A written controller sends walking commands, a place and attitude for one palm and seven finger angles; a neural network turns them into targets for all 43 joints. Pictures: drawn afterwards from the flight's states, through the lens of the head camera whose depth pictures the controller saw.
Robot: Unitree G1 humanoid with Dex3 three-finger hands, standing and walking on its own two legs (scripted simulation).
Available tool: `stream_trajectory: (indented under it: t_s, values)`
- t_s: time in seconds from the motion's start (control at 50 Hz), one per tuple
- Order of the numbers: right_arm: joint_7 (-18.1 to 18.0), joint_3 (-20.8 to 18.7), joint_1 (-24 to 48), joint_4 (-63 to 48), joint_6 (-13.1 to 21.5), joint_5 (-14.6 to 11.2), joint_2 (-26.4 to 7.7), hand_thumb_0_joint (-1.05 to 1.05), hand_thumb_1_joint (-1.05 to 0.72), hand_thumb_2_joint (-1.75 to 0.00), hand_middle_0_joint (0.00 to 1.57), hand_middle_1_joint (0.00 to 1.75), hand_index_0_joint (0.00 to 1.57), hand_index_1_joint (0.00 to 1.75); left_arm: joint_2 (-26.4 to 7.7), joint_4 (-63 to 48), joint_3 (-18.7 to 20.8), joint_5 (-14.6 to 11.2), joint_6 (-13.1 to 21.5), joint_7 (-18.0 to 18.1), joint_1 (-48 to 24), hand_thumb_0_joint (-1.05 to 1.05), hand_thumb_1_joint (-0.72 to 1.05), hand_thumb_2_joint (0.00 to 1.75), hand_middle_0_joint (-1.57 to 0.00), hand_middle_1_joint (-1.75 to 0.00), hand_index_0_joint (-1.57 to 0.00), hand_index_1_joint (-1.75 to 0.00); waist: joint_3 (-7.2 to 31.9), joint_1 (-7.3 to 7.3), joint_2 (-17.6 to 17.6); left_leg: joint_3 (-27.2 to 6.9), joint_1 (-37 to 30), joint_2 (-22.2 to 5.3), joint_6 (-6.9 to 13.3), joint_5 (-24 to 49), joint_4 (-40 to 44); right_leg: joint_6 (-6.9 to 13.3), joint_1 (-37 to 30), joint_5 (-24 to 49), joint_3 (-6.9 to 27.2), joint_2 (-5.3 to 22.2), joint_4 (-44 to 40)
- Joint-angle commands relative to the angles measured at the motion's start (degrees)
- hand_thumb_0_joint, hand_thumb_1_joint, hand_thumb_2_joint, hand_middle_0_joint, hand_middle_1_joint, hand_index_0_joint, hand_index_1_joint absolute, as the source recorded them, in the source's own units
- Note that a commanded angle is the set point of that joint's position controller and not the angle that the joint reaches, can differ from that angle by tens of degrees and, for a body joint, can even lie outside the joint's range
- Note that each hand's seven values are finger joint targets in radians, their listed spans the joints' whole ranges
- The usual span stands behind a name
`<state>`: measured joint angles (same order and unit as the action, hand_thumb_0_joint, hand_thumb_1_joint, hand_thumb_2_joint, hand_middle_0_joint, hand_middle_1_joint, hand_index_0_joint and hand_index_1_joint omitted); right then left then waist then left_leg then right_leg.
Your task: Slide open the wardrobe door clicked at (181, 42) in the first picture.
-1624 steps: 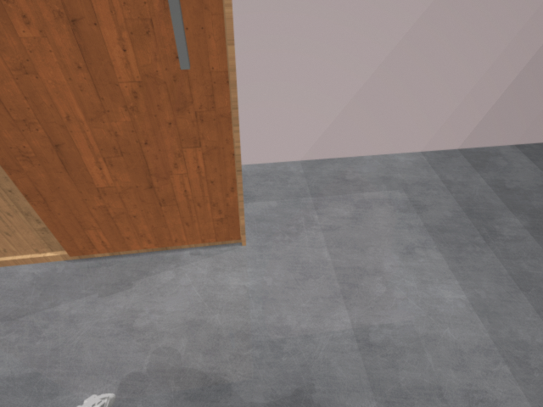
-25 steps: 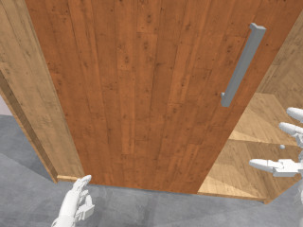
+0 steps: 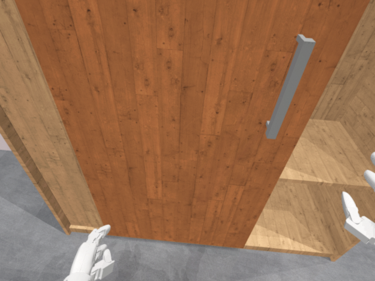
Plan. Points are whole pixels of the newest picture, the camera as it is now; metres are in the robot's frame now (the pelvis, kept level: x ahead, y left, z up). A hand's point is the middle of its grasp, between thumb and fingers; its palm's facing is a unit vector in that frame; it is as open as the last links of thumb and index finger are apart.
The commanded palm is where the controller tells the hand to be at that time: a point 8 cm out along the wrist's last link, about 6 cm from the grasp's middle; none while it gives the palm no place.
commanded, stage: draw the hand back to the body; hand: right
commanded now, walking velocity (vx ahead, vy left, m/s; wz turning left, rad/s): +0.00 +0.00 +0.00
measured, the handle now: (284, 91) +0.48 -0.23 +0.21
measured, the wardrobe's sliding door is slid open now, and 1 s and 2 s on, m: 0.48 0.48 0.48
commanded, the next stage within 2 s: step back with the hand held close in 0.40 s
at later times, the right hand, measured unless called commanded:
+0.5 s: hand (365, 231) +0.16 -0.26 +0.16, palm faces +0.50 +0.81 -0.30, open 7.4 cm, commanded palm +0.12 -0.30 +0.17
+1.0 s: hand out of the picture +0.13 -0.29 +0.16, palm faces +0.47 +0.76 -0.45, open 7.4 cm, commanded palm +0.08 -0.32 +0.17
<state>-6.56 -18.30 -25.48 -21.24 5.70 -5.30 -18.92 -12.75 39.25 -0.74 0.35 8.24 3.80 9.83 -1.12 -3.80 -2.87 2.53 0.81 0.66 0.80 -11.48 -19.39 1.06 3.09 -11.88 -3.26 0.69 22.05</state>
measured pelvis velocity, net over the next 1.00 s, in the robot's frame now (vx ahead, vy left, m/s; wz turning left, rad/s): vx -0.06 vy -0.02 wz -0.01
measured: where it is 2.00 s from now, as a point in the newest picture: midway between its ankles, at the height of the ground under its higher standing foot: outside the picture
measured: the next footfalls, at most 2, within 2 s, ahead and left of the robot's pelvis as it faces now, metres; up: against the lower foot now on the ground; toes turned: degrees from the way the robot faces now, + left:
right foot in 1.64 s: -0.02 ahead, -0.13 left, +0.00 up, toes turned -10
left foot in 1.96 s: -0.32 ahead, +0.07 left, +0.00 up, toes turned -4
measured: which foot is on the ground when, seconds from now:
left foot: down 0.00-1.00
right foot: down 0.00-1.00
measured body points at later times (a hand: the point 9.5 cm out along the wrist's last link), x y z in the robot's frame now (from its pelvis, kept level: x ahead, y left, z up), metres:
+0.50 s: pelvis -0.02 +0.00 +0.00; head -0.07 +0.02 +0.45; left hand +0.17 +0.22 -0.08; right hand +0.13 -0.30 +0.18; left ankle +0.00 +0.11 -0.75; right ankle +0.01 -0.10 -0.75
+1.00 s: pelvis -0.06 -0.02 -0.01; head -0.07 -0.01 +0.44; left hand +0.13 +0.21 -0.09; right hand +0.10 -0.32 +0.18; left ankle +0.00 +0.11 -0.75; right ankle +0.01 -0.10 -0.75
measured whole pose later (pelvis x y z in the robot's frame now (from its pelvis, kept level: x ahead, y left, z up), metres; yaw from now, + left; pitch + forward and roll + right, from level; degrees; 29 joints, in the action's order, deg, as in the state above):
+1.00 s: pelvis -0.06 -0.02 -0.01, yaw +0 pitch -2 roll +1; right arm -9.2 -22.6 -29.7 -25.9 10.4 -2.6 -22.8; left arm -13.1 33.1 -0.7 -0.7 3.3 5.6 11.6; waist -0.1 -1.5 -2.2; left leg 2.6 17.0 -0.9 -0.7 -10.4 -29.2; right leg 3.2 19.1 -10.4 -3.4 -0.3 31.0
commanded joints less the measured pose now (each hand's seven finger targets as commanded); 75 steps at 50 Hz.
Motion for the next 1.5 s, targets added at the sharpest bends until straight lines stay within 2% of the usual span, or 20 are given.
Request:
stream_trajectory:
  t_s: [0.0,0.06,0.28,0.32,0.48,0.5,0.52,0.56,0.62,0.7,0.76,0.82,0.94,1.0,1.08,1.12,1.26,1.36,1.42,1.48]
  values:
    - [-0.8,-6.9,5.6,-12.9,3.5,0.2,-10.2,0.0,-0.9,-0.9,0.2,0.3,0.2,0.3,-6.4,-9.0,2.4,-0.2,2.8,0.6,-8.0,0.0,0.9,0.9,-0.2,-0.3,-0.2,-0.3,1.5,0.09,-1.2,-0.9,2.8,0.5,0.4,4.9,3.4,-0.6,1.3,9.0,2.4,0.8,-4.0]
    - [-1.4,-5.8,8.1,-14.4,4.0,0.7,-9.8,0.0,-0.9,-0.9,0.2,0.3,0.2,0.3,-6.3,-8.8,2.2,-0.1,3.2,0.8,-7.9,0.0,0.9,0.9,-0.2,-0.3,-0.2,-0.3,2.4,0.42,-3.0,-0.8,2.9,0.5,0.4,3.4,3.5,-0.8,0.8,7.3,2.7,0.6,-4.4]
    - [-1.8,-5.8,7.2,-11.0,4.3,0.7,-9.3,0.0,-0.9,-0.9,0.2,0.3,0.2,0.3,-6.0,-8.1,1.8,0.0,3.6,1.0,-8.7,0.0,0.9,0.9,-0.2,-0.3,-0.2,-0.3,-1.2,-0.04,-0.2,-0.8,3.3,0.5,0.5,-1.6,4.8,-0.7,3.2,1.3,3.3,0.3,-5.8]
    - [-1.6,-5.6,7.3,-11.3,4.5,0.7,-9.1,0.0,-0.9,-0.9,0.2,0.3,0.2,0.3,-5.8,-8.3,1.8,-0.2,3.7,0.9,-8.9,0.0,0.9,0.9,-0.2,-0.3,-0.2,-0.3,-1.5,-0.02,-2.0,-1.1,3.3,0.4,0.6,-2.2,4.9,-0.8,3.3,0.5,3.2,0.3,-6.0]
    - [-1.8,-6.5,6.4,-11.9,5.2,0.6,-10.1,0.0,-0.9,-0.9,0.2,0.3,0.2,0.3,-5.9,-8.4,2.1,0.0,4.3,1.0,-8.7,0.0,0.9,0.9,-0.2,-0.3,-0.2,-0.3,-0.4,-0.13,-0.3,-1.5,3.4,0.2,0.3,-3.9,5.7,-0.5,2.9,-0.8,2.7,0.0,-5.4]
    - [-2.1,-7.9,9.2,-13.5,5.6,0.7,-12.0,0.0,-0.9,-0.9,0.2,0.3,0.2,0.3,-6.1,-8.3,2.3,-0.1,4.5,1.2,-8.8,0.0,0.9,0.9,-0.2,-0.3,-0.2,-0.3,-0.1,0.0,-0.3,-1.6,3.2,0.3,0.4,-4.3,5.9,-0.5,2.8,-1.1,2.8,-0.2,-5.2]
    - [-2.0,-11.5,8.8,-14.7,6.5,1.1,-14.9,0.0,-0.9,-0.9,0.2,0.3,0.2,0.3,-6.9,-10.6,1.7,-0.6,2.8,1.0,-7.2,0.0,0.9,0.9,-0.2,-0.3,-0.2,-0.3,-5.0,2.69,1.4,-6.3,12.6,-3.0,-0.1,-4.8,8.4,0.8,9.0,-3.0,4.9,1.6,-2.0]
    - [-1.5,-7.5,3.7,-11.7,6.1,1.9,-10.7,0.0,-0.9,-0.9,0.2,0.3,0.2,0.3,-5.6,-10.2,1.4,-0.5,1.2,0.6,-6.0,0.0,0.9,0.9,-0.2,-0.3,-0.2,-0.3,-2.6,2.94,4.7,-7.5,15.7,-6.4,0.4,-6.5,8.7,0.7,7.7,-1.2,4.8,1.4,2.2]
    - [-2.3,-7.8,1.4,-13.9,7.3,2.2,-11.4,0.0,-0.9,-0.9,0.2,0.3,0.2,0.3,-6.1,-11.0,1.8,-0.5,0.5,0.9,-5.2,0.0,0.9,0.9,-0.2,-0.3,-0.2,-0.3,3.8,2.91,-0.4,-7.3,14.4,-8.1,1.3,-3.1,5.1,0.3,7.4,2.6,4.4,1.7,4.5]
    - [-3.0,-9.9,-1.9,-16.0,7.6,2.1,-13.1,0.0,-0.9,-0.9,0.2,0.3,0.2,0.3,-7.2,-12.8,2.5,-0.8,-0.6,1.6,-5.1,0.0,0.9,0.9,-0.2,-0.3,-0.2,-0.3,8.3,2.51,-1.5,-5.1,11.7,-6.1,0.6,3.2,-0.3,0.3,8.9,9.8,5.8,3.1,3.8]
    - [-3.3,-10.8,-3.1,-15.9,7.5,2.0,-13.5,0.0,-0.9,-0.9,0.2,0.3,0.2,0.3,-7.3,-13.9,2.8,-1.1,-1.8,2.0,-5.1,0.0,0.9,0.9,-0.2,-0.3,-0.2,-0.3,8.5,2.37,1.7,-4.4,11.0,-4.8,-0.1,5.9,-3.0,0.7,11.2,12.5,6.8,4.3,3.3]
    - [-3.5,-11.7,-3.5,-16.0,7.6,2.0,-14.1,0.0,-0.9,-0.9,0.2,0.3,0.2,0.3,-7.7,-14.7,2.9,-1.0,-2.2,2.4,-5.0,0.0,0.9,0.9,-0.2,-0.3,-0.2,-0.3,9.1,2.1,-0.4,-3.6,9.4,-3.6,-0.5,7.4,-6.1,1.0,13.4,14.0,8.0,5.4,1.8]
    - [-3.5,-11.0,-2.1,-16.0,8.5,3.0,-12.5,0.0,-0.9,-0.9,0.2,0.3,0.2,0.3,-8.4,-15.3,3.1,-1.0,-1.6,2.3,-4.3,0.0,0.9,0.9,-0.2,-0.3,-0.2,-0.3,7.4,1.94,-4.1,-3.1,5.2,-1.3,-1.3,1.7,-11.8,2.7,24.3,-2.5,10.8,7.8,-3.7]
    - [-3.7,-11.8,-0.8,-15.9,9.3,3.6,-13.1,0.0,-0.9,-0.9,0.2,0.3,0.2,0.3,-8.7,-15.2,3.4,-0.8,-1.0,2.3,-3.8,0.0,0.9,0.9,-0.2,-0.3,-0.2,-0.3,6.0,2.3,-1.3,-4.6,4.2,-1.9,-1.1,0.1,-11.5,3.4,29.8,-14.5,11.1,7.2,-4.1]
    - [-4.0,-10.7,1.6,-15.8,10.2,4.1,-12.5,0.0,-0.9,-0.9,0.2,0.3,0.2,0.3,-8.0,-14.7,3.3,-0.8,-0.4,2.0,-3.1,0.0,0.9,0.9,-0.2,-0.3,-0.2,-0.3,2.7,3.13,3.5,-9.0,12.1,-5.4,0.4,-11.8,-4.8,2.8,29.4,-21.5,9.5,4.9,1.0]
    - [-4.4,-10.4,3.2,-16.8,10.7,4.4,-12.6,0.0,-0.9,-0.9,0.2,0.3,0.2,0.3,-7.9,-14.4,3.1,-0.4,0.1,2.0,-3.0,0.0,0.9,0.9,-0.2,-0.3,-0.2,-0.3,1.6,3.32,1.7,-9.8,15.3,-5.9,1.1,-16.6,-3.3,2.6,28.7,-22.3,10.0,4.7,1.7]
    - [-5.2,-12.5,1.0,-19.5,12.3,4.1,-14.0,0.0,-0.9,-0.9,0.2,0.3,0.2,0.3,-7.3,-14.3,2.9,-0.2,1.7,2.3,-3.0,0.0,0.9,0.9,-0.2,-0.3,-0.2,-0.3,7.7,2.69,-2.5,-5.4,10.3,-2.9,0.2,-6.8,-9.8,2.4,27.3,-18.3,12.2,5.9,-1.3]
    - [-4.6,-13.8,-1.0,-18.5,13.0,5.1,-13.2,0.0,-0.9,-0.9,0.2,0.3,0.2,0.3,-8.5,-14.9,3.6,0.0,2.0,2.0,-2.9,0.0,0.9,0.9,-0.2,-0.3,-0.2,-0.3,5.0,2.65,-6.8,-4.8,1.0,0.4,-0.4,-8.6,-17.7,4.4,42.8,-33.2,15.0,8.9,-6.4]
    - [-4.2,-14.4,-0.3,-19.0,13.2,4.7,-14.3,0.0,-0.9,-0.9,0.2,0.3,0.2,0.3,-7.5,-14.7,3.8,0.1,2.1,1.9,-2.9,0.0,0.9,0.9,-0.2,-0.3,-0.2,-0.3,5.4,2.67,-1.1,-7.3,6.7,-1.3,0.8,-7.0,-14.4,3.1,37.3,-26.5,12.6,7.0,-1.0]
    - [-4.4,-14.5,0.2,-20.7,13.4,4.0,-15.7,0.0,-0.9,-0.9,0.2,0.3,0.2,0.3,-6.6,-13.0,3.8,0.4,1.7,1.5,-2.3,0.0,0.9,0.9,-0.2,-0.3,-0.2,-0.3,5.5,3.21,6.2,-18.3,26.8,-10.0,4.9,-19.3,-0.6,-0.2,21.5,-19.6,7.0,1.8,16.9]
